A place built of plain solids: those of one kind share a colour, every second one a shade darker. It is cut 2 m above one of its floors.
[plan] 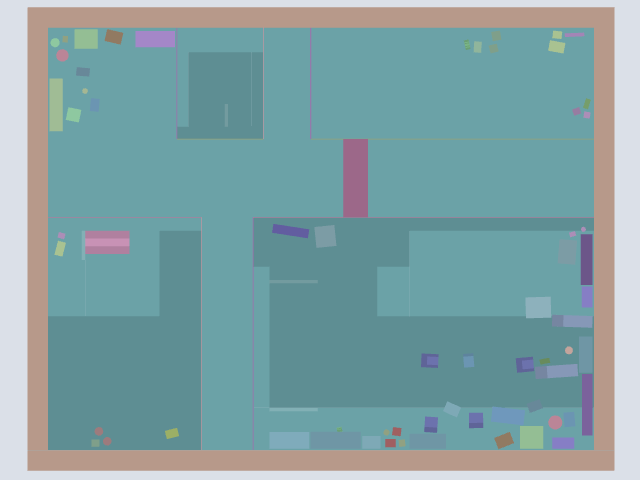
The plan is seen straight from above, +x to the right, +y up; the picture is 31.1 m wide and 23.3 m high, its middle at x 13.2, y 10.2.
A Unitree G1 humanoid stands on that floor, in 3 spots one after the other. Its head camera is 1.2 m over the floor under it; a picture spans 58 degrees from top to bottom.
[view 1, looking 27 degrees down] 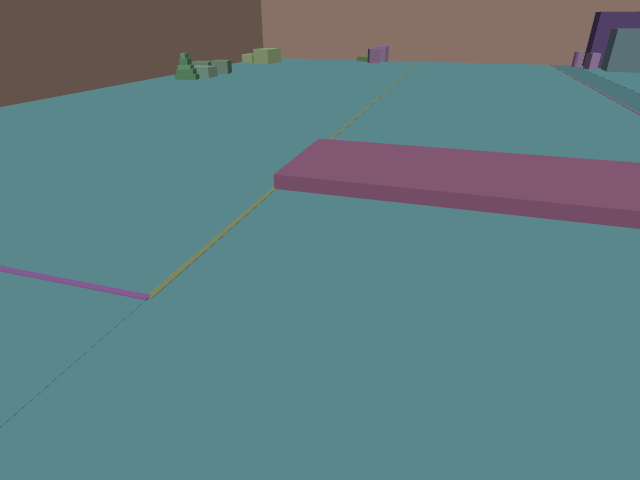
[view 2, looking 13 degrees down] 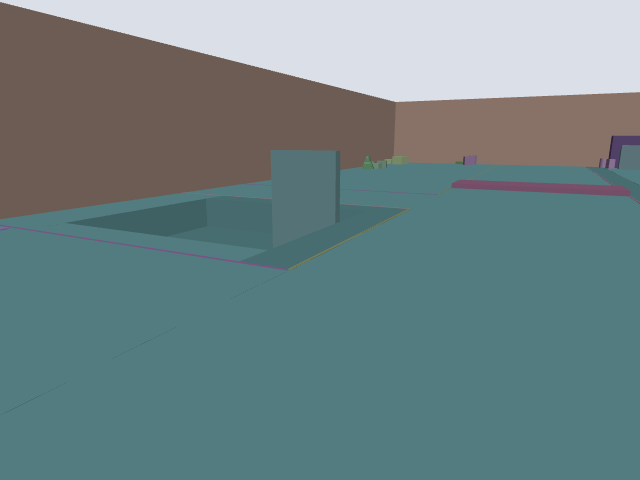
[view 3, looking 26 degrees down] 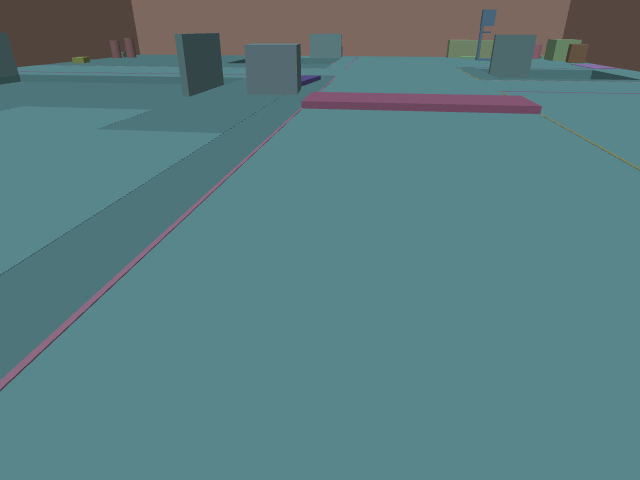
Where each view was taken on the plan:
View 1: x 11.33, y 13.80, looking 17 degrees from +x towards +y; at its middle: floor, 2.64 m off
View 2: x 2.88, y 13.05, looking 27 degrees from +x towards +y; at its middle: floor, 5.34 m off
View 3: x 22.90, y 12.65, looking -172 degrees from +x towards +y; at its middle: floor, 2.74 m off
